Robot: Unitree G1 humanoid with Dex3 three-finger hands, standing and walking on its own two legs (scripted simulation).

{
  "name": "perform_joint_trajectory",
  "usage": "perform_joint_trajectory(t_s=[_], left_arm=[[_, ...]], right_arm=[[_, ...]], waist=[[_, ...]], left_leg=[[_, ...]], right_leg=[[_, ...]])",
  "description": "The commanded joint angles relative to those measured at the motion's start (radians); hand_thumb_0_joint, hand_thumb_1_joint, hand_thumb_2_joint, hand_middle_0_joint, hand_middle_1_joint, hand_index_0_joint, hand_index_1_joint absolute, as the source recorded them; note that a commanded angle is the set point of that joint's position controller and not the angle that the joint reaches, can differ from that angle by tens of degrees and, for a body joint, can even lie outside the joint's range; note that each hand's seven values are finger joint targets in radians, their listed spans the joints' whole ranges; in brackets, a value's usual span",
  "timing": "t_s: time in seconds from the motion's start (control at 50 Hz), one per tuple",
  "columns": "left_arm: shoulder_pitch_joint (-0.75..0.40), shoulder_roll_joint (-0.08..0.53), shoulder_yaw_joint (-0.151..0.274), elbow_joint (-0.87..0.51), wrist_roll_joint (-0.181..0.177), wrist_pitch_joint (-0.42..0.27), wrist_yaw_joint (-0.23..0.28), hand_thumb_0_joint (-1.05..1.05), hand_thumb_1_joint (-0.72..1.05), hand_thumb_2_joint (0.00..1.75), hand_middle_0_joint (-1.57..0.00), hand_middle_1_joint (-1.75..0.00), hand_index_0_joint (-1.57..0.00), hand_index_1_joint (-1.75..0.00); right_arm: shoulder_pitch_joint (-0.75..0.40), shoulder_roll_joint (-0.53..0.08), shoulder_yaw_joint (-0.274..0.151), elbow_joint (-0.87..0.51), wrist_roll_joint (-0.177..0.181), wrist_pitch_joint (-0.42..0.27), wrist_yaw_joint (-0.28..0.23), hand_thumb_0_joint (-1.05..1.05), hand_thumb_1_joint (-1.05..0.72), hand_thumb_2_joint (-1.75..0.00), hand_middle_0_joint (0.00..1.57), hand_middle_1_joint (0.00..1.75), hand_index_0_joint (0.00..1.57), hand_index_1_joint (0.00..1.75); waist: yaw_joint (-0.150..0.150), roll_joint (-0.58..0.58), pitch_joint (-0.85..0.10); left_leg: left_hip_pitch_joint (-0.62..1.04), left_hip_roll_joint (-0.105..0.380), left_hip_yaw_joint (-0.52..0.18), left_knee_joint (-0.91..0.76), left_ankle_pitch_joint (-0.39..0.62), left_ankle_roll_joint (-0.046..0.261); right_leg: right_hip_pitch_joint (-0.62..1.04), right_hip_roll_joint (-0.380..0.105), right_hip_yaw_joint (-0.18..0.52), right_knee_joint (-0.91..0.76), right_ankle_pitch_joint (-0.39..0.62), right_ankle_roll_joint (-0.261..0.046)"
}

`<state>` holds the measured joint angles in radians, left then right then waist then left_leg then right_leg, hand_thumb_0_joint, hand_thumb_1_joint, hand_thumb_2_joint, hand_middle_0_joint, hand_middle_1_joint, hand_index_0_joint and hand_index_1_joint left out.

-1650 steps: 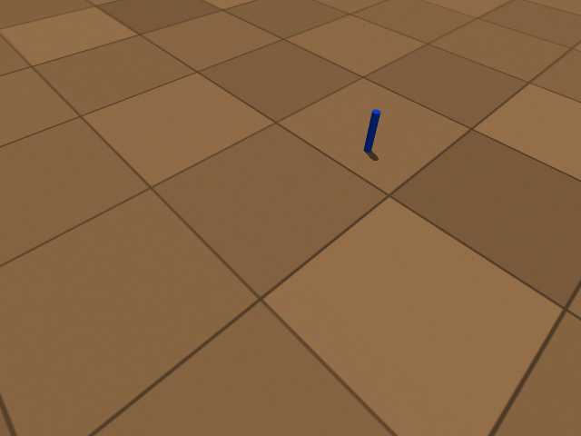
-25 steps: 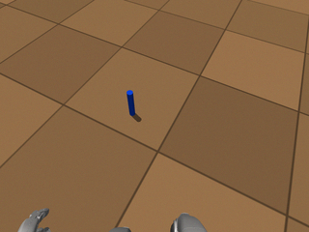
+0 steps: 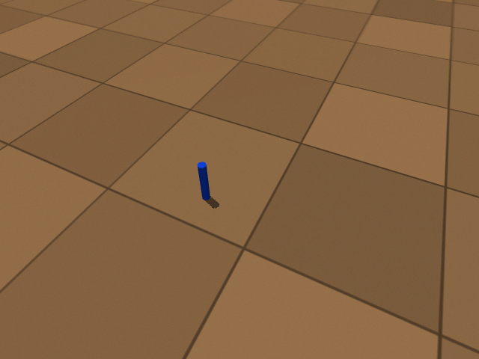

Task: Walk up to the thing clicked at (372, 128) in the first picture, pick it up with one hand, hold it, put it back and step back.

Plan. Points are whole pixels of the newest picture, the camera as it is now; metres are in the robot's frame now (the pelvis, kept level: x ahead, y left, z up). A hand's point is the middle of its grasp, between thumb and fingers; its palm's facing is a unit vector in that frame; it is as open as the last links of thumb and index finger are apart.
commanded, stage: step back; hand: left
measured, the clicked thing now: (204, 182) +1.05 +0.21 -0.64
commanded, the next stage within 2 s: stand in 0.70 s
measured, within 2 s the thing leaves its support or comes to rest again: neither
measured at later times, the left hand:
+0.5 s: hand out of the picture +0.13 +0.25 -0.14, palm faces +0.04 -0.93 -0.37, open 7.4 cm
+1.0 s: hand out of the picture +0.13 +0.26 -0.14, palm faces +0.03 -0.95 -0.32, open 7.4 cm
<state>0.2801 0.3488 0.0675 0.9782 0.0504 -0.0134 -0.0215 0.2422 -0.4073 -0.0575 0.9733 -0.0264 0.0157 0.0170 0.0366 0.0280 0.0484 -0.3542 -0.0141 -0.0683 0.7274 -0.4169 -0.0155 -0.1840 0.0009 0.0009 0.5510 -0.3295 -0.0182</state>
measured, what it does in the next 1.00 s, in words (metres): steps on the spot: left foot, then right foot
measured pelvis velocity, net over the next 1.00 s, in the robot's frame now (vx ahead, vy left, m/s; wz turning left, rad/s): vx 0.05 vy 0.00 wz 0.03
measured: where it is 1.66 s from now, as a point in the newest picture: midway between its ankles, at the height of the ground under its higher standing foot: outside the picture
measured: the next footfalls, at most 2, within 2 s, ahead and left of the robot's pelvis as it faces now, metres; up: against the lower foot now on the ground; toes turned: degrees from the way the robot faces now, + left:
left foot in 0.04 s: +0.09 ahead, +0.13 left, +0.00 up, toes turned +2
right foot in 0.32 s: +0.10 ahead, -0.13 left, +0.00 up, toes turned -1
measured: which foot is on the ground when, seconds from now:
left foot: up 0.00-0.02, down 0.04-1.00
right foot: down 0.00-0.08, up 0.10-0.30, down 0.32-1.00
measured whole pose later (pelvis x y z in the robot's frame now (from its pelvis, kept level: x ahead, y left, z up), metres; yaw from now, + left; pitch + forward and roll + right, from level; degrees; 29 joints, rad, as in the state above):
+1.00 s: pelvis +0.05 +0.00 +0.01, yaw +2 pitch -3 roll +0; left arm 0.06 0.35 0.01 1.14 0.01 -0.01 -0.01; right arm 0.04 -0.33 0.00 1.11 -0.01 -0.02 0.00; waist 0.01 -0.01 0.07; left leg -0.12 0.01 -0.01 0.37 -0.20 -0.01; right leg -0.11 -0.03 -0.04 0.35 -0.19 0.02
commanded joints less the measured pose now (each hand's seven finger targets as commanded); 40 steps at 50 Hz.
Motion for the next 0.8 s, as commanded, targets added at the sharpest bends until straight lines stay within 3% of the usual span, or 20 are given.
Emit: perform_joint_trajectory(t_s=[0.0,0.02,0.04,0.06,0.08,0.1,0.16,0.22,0.28,0.3,0.32,0.34,0.36,0.44,0.5,0.52,0.54,0.56,0.64,0.78], left_arm=[[-0.133,0.285,0.057,-0.107,-0.011,-0.018,0.016,0.00,0.90,0.90,-0.20,-0.30,-0.20,-0.30],[-0.111,0.250,0.039,-0.106,-0.012,-0.013,0.013,0.00,0.90,0.90,-0.20,-0.30,-0.20,-0.30],[-0.092,0.196,0.022,-0.107,-0.016,-0.010,0.010,0.00,0.90,0.90,-0.20,-0.30,-0.20,-0.30],[-0.126,0.166,0.016,-0.111,-0.036,-0.007,0.009,0.00,0.90,0.90,-0.20,-0.30,-0.20,-0.30],[-0.138,0.254,0.043,-0.103,-0.026,-0.005,0.018,0.00,0.90,0.90,-0.20,-0.30,-0.20,-0.30],[-0.135,0.259,0.042,-0.100,-0.027,-0.007,0.017,0.00,0.90,0.90,-0.20,-0.30,-0.20,-0.30],[-0.080,0.243,0.042,-0.074,-0.031,-0.014,0.008,0.00,0.90,0.90,-0.20,-0.30,-0.20,-0.30],[-0.079,0.217,0.044,-0.050,-0.030,-0.017,0.003,0.00,0.90,0.90,-0.20,-0.30,-0.20,-0.30],[-0.044,0.196,0.045,-0.014,-0.026,-0.028,0.019,0.00,0.90,0.90,-0.20,-0.30,-0.20,-0.30],[-0.036,0.222,0.054,-0.011,-0.019,-0.033,0.028,0.00,0.90,0.90,-0.20,-0.30,-0.20,-0.30],[-0.039,0.294,0.065,-0.020,-0.009,-0.042,0.037,0.00,0.90,0.90,-0.20,-0.30,-0.20,-0.30],[-0.130,0.355,0.070,-0.043,-0.016,-0.042,0.033,0.00,0.90,0.90,-0.20,-0.30,-0.20,-0.30],[-0.204,0.327,0.062,-0.069,-0.017,-0.040,0.032,0.00,0.90,0.90,-0.20,-0.30,-0.20,-0.30],[-0.220,0.277,0.042,-0.051,-0.018,-0.042,0.035,0.00,0.90,0.90,-0.20,-0.30,-0.20,-0.30],[-0.237,0.247,0.034,-0.045,-0.037,-0.027,0.031,0.00,0.90,0.90,-0.20,-0.30,-0.20,-0.30],[-0.210,0.221,0.023,-0.042,-0.043,-0.024,0.031,0.00,0.90,0.90,-0.20,-0.30,-0.20,-0.30],[-0.191,0.210,0.018,-0.035,-0.053,-0.021,0.031,0.00,0.90,0.90,-0.20,-0.30,-0.20,-0.30],[-0.221,0.229,0.024,-0.017,-0.051,-0.021,0.033,0.00,0.90,0.90,-0.20,-0.30,-0.20,-0.30],[-0.253,0.238,0.020,-0.003,-0.046,-0.026,0.036,0.00,0.90,0.90,-0.20,-0.30,-0.20,-0.30],[-0.257,0.198,-0.012,0.069,-0.050,-0.021,0.028,0.00,0.90,0.90,-0.20,-0.30,-0.20,-0.30]], right_arm=[[-0.045,-0.146,-0.049,-0.070,-0.005,-0.058,-0.008,0.00,-0.90,-0.90,0.20,0.30,0.20,0.30],[-0.017,-0.151,-0.056,-0.058,-0.007,-0.067,-0.015,0.00,-0.90,-0.90,0.20,0.30,0.20,0.30],[0.027,-0.188,-0.070,-0.050,-0.016,-0.076,-0.020,0.00,-0.90,-0.90,0.20,0.30,0.20,0.30],[0.042,-0.265,-0.084,-0.053,-0.018,-0.079,-0.022,0.00,-0.90,-0.90,0.20,0.30,0.20,0.30],[0.059,-0.318,-0.100,-0.058,-0.011,-0.079,-0.018,0.00,-0.90,-0.90,0.20,0.30,0.20,0.30],[0.038,-0.287,-0.091,-0.065,-0.012,-0.081,-0.020,0.00,-0.90,-0.90,0.20,0.30,0.20,0.30],[-0.017,-0.243,-0.076,-0.078,-0.009,-0.085,-0.023,0.00,-0.90,-0.90,0.20,0.30,0.20,0.30],[-0.056,-0.211,-0.062,-0.085,-0.014,-0.072,-0.019,0.00,-0.90,-0.90,0.20,0.30,0.20,0.30],[-0.109,-0.170,-0.035,-0.086,0.007,-0.046,-0.019,0.00,-0.90,-0.90,0.20,0.30,0.20,0.30],[-0.107,-0.129,-0.017,-0.088,0.014,-0.041,-0.022,0.00,-0.90,-0.90,0.20,0.30,0.20,0.30],[-0.101,-0.080,-0.005,-0.099,0.025,-0.041,-0.023,0.00,-0.90,-0.90,0.20,0.30,0.20,0.30],[-0.066,-0.114,-0.016,-0.071,0.020,-0.031,-0.036,0.00,-0.90,-0.90,0.20,0.30,0.20,0.30],[-0.031,-0.155,-0.026,-0.039,0.017,-0.031,-0.037,0.00,-0.90,-0.90,0.20,0.30,0.20,0.30],[-0.023,-0.132,-0.014,0.003,0.018,-0.043,-0.031,0.00,-0.90,-0.90,0.20,0.30,0.20,0.30],[0.006,-0.123,-0.021,0.041,0.001,-0.057,-0.035,0.00,-0.90,-0.90,0.20,0.30,0.20,0.30],[-0.026,-0.145,-0.027,0.032,-0.006,-0.060,-0.038,0.00,-0.90,-0.90,0.20,0.30,0.20,0.30],[-0.092,-0.180,-0.024,0.016,0.000,-0.062,-0.036,0.00,-0.90,-0.90,0.20,0.30,0.20,0.30],[-0.139,-0.186,-0.022,0.012,0.011,-0.059,-0.030,0.00,-0.90,-0.90,0.20,0.30,0.20,0.30],[-0.143,-0.155,-0.011,0.047,0.011,-0.050,-0.035,0.00,-0.90,-0.90,0.20,0.30,0.20,0.30],[-0.197,-0.155,0.009,0.064,0.018,-0.065,-0.029,0.00,-0.90,-0.90,0.20,0.30,0.20,0.30]], waist=[[-0.028,-0.159,0.039],[-0.040,-0.116,0.004],[-0.062,0.005,-0.045],[-0.070,0.143,-0.053],[-0.090,0.090,-0.023],[-0.071,0.026,0.013],[-0.040,0.100,0.018],[-0.042,0.135,-0.003],[0.015,0.094,-0.041],[0.031,0.026,-0.061],[0.031,-0.165,-0.074],[0.007,-0.190,-0.058],[-0.025,-0.139,-0.016],[-0.028,-0.190,-0.023],[-0.047,-0.164,-0.094],[-0.030,-0.104,-0.117],[-0.001,-0.042,-0.140],[0.000,-0.037,-0.119],[-0.028,-0.013,-0.124],[-0.026,0.016,-0.122]], left_leg=[[0.127,-0.014,0.080,-0.269,0.102,0.017],[0.233,-0.022,0.061,-0.335,0.122,0.031],[0.352,0.098,-0.138,-0.387,0.044,0.065],[0.347,0.282,-0.457,-0.481,-0.196,0.168],[0.254,0.361,-0.546,-0.519,-0.297,0.263],[0.226,0.341,-0.503,-0.505,-0.250,0.275],[0.184,0.259,-0.314,-0.481,-0.105,0.209],[0.059,0.223,-0.207,-0.438,0.011,0.191],[-0.061,0.154,-0.088,-0.269,0.125,0.113],[-0.119,0.123,-0.063,-0.182,0.142,0.079],[-0.188,0.004,-0.022,-0.019,0.060,0.023],[-0.072,-0.004,-0.034,0.086,-0.143,0.009],[-0.016,0.029,-0.039,0.130,-0.150,0.007],[0.025,0.034,0.018,-0.045,-0.028,0.019],[0.185,0.038,0.039,-0.299,0.315,0.029],[0.231,0.102,-0.035,-0.288,0.489,0.052],[0.181,0.166,-0.104,-0.268,0.493,0.084],[0.117,0.154,-0.085,-0.237,0.456,0.090],[0.136,0.116,-0.018,-0.250,0.473,0.055],[0.241,0.157,-0.055,-0.357,0.612,0.042]], right_leg=[[-0.110,-0.215,0.204,-0.188,-0.112,-0.128],[-0.134,-0.181,0.152,-0.090,-0.009,-0.106],[-0.251,-0.117,0.088,0.063,-0.004,-0.068],[-0.365,0.005,-0.023,0.235,-0.173,-0.017],[-0.352,-0.026,0.052,0.340,-0.262,-0.021],[-0.363,-0.040,0.094,0.387,-0.228,-0.020],[-0.325,-0.071,0.067,0.317,-0.145,-0.014],[-0.139,-0.040,-0.001,0.159,-0.106,0.005],[0.119,0.013,-0.050,-0.105,0.081,-0.002],[0.199,-0.027,0.019,-0.148,0.111,-0.009],[0.171,-0.229,0.340,-0.257,-0.004,-0.078],[-0.029,-0.393,0.477,-0.292,-0.121,-0.193],[-0.106,-0.401,0.458,-0.275,-0.104,-0.230],[-0.057,-0.273,0.221,-0.173,0.219,-0.144],[-0.017,-0.203,0.105,-0.028,0.491,-0.068],[-0.043,-0.165,0.075,0.001,0.461,-0.032],[-0.012,-0.109,0.041,-0.032,0.306,-0.003],[0.037,-0.102,0.033,-0.074,0.204,0.000],[0.082,-0.149,0.061,-0.092,0.338,-0.030],[0.132,-0.121,0.045,-0.160,0.388,0.005]])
